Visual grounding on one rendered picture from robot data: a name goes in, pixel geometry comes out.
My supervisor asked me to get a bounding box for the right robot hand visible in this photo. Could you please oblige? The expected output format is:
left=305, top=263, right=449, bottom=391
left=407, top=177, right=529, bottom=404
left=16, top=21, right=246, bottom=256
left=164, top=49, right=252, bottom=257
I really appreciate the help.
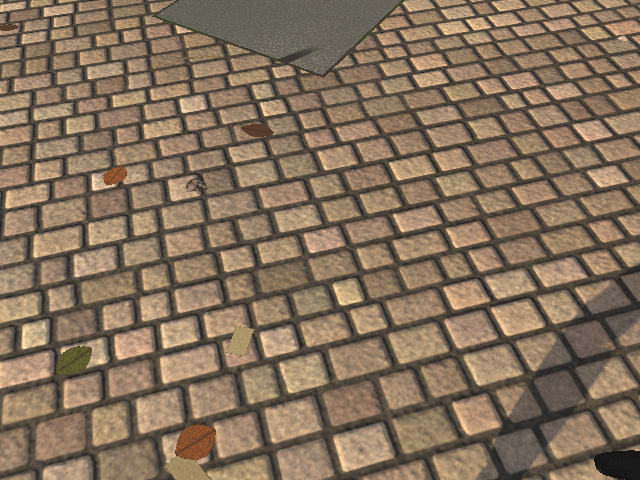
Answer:
left=594, top=450, right=640, bottom=480

